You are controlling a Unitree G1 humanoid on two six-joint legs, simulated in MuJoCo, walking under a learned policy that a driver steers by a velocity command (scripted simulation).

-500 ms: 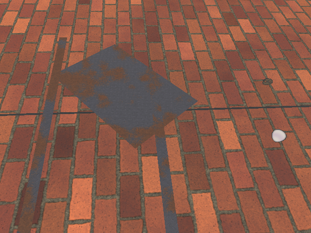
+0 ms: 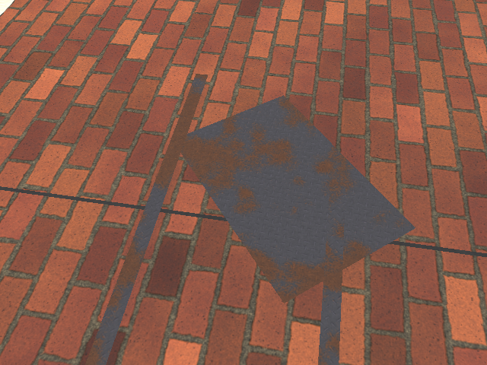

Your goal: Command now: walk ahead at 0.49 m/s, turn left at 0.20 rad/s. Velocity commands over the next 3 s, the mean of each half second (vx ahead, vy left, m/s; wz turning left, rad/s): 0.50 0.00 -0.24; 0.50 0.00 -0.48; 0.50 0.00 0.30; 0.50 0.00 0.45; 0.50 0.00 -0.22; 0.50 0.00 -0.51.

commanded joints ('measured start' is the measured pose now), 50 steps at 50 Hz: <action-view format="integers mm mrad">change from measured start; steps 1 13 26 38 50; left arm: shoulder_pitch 15 212 124 -209 19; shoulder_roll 68 162 52 46 90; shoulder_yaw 8 25 19 8 34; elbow -29 30 -95 -267 -206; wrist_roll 4 -37 -32 -26 4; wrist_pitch -11 34 81 82 46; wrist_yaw -6 24 18 -44 -16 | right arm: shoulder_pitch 30 -326 -101 3 -37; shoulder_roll -47 -84 -96 -198 -154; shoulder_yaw -14 -3 -35 -66 -36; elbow -67 -200 -100 -25 -82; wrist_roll -7 -2 -32 -5 2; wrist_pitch -9 -48 -56 -12 -29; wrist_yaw -1 21 17 -7 6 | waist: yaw -21 48 3 -75 -14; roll -93 -118 60 19 -79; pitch -40 5 -24 70 -111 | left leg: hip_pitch -172 -20 314 483 -196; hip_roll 121 41 273 310 185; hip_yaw -10 40 -19 248 18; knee -36 -699 -1045 -1007 13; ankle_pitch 65 345 380 490 68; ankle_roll -1 -65 121 75 -41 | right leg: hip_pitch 133 156 -392 -403 199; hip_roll -272 -260 -191 -155 -288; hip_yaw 314 282 133 -1 310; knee -267 -186 746 271 -166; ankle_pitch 1 10 -87 69 167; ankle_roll -188 -136 36 -13 -216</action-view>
